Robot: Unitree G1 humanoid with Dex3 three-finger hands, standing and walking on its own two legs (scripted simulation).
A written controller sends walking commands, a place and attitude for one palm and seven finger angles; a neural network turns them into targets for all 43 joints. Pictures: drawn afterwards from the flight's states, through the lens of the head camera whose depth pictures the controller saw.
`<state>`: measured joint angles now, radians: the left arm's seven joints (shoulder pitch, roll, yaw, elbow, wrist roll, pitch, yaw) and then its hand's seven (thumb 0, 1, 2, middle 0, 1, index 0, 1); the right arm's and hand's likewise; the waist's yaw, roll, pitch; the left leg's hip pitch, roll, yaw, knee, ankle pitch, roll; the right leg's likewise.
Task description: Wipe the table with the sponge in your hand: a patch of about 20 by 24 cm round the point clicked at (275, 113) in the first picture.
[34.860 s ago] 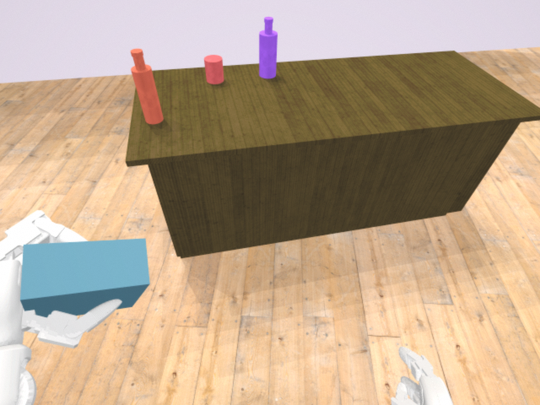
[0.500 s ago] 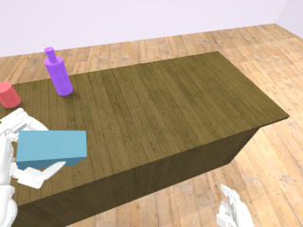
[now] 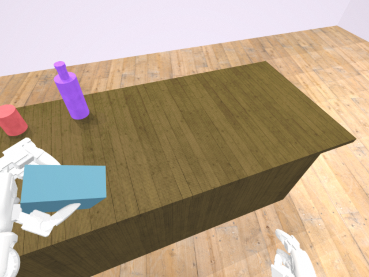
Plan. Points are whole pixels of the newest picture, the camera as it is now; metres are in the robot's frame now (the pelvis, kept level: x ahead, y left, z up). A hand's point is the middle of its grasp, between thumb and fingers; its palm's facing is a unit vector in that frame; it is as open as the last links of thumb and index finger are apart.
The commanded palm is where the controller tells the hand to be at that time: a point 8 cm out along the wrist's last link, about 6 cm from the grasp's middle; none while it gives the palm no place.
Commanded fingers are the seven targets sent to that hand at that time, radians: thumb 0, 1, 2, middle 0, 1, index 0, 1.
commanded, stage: shuffle to correct the standing spot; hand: left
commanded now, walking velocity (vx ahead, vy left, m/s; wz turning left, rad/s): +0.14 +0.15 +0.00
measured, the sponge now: (74, 189) +0.23 +0.21 +0.13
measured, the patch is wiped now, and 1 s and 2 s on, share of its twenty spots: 0.90 0.90 0.90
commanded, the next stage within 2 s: come to a stop and stand still in 1.30 s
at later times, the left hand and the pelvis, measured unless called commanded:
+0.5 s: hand (30, 180) +0.22 +0.27 +0.16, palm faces +0.39 -0.83 -0.41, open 9.4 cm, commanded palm +0.16 +0.30 +0.18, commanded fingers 0.00 0.10 1.30 -1.20 -1.60 -1.20 -1.60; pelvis +0.01 +0.02 -0.01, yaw +1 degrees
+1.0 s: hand (38, 180) +0.22 +0.26 +0.16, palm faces +0.40 -0.83 -0.40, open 9.4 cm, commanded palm +0.17 +0.30 +0.18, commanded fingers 0.00 0.10 1.30 -1.20 -1.60 -1.20 -1.60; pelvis +0.02 +0.01 -0.01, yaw +2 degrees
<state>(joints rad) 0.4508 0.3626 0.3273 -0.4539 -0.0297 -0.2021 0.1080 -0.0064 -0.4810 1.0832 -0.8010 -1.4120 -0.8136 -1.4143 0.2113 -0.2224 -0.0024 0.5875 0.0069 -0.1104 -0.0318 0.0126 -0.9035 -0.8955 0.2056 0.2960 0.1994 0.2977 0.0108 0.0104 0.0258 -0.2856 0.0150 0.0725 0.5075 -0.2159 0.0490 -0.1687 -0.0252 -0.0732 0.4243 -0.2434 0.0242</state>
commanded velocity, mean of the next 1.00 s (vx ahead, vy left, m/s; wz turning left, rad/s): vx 0.15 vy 0.14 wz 0.00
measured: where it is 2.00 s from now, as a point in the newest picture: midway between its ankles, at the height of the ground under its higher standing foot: outside the picture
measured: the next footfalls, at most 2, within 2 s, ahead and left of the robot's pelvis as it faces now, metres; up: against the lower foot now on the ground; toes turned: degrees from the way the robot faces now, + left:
none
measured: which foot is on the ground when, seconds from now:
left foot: down 0.00-1.00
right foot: down 0.00-1.00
